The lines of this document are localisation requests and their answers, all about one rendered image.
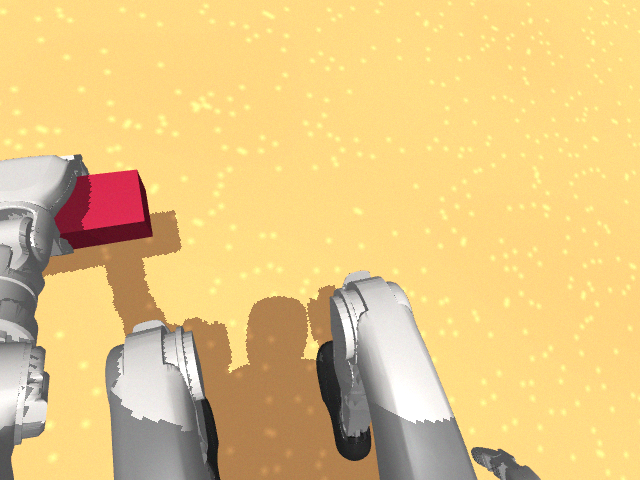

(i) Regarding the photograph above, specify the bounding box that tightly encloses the left robot foot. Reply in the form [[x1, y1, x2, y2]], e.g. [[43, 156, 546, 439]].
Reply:
[[201, 397, 220, 480]]

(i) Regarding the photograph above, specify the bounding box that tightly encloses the left robot hand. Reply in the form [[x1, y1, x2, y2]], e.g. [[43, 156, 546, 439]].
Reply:
[[0, 154, 90, 257]]

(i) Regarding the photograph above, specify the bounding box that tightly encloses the carton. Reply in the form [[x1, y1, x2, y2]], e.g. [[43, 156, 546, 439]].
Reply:
[[54, 170, 153, 249]]

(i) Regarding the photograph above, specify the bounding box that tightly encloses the left robot arm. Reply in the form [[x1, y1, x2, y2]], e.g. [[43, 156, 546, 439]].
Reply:
[[0, 201, 56, 480]]

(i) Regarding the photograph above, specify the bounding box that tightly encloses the right robot foot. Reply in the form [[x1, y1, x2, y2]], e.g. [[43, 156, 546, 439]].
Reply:
[[316, 340, 371, 461]]

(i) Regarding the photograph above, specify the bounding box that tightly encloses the right robot hand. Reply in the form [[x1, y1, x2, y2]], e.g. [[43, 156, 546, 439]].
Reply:
[[471, 447, 541, 480]]

